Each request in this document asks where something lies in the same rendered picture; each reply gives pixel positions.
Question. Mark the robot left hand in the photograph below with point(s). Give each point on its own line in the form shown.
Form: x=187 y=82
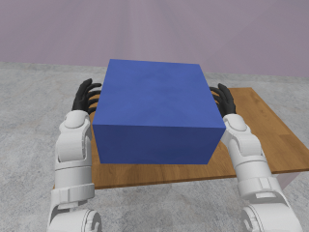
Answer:
x=81 y=101

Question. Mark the right robot forearm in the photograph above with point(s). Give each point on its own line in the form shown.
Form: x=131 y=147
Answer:
x=256 y=182

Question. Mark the robot right hand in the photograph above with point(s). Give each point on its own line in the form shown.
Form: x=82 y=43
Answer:
x=225 y=100

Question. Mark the left robot forearm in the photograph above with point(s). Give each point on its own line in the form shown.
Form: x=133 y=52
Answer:
x=72 y=164

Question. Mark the right robot upper arm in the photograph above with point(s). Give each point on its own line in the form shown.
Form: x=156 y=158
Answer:
x=269 y=217

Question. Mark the carton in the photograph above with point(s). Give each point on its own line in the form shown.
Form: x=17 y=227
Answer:
x=152 y=112

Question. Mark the table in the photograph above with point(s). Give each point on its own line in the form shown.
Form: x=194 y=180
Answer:
x=286 y=155

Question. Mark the left robot upper arm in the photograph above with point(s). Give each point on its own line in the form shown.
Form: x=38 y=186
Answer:
x=87 y=220

